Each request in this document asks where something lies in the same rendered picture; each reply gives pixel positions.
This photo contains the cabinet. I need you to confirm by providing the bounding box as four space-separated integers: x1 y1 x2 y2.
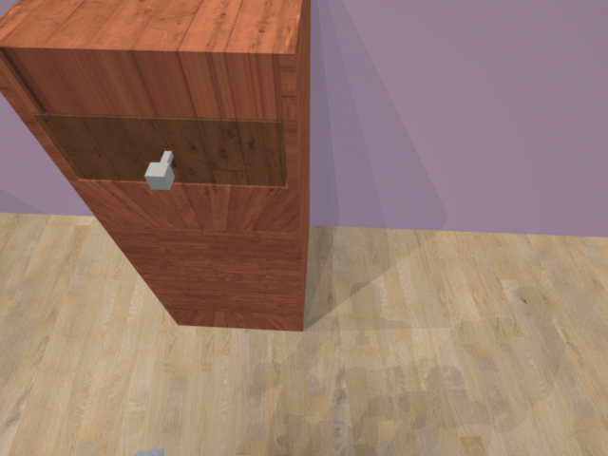
0 0 311 332

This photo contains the handle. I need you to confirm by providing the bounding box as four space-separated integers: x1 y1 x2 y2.
144 151 175 190

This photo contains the drawer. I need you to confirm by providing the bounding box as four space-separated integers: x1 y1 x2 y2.
33 112 287 186

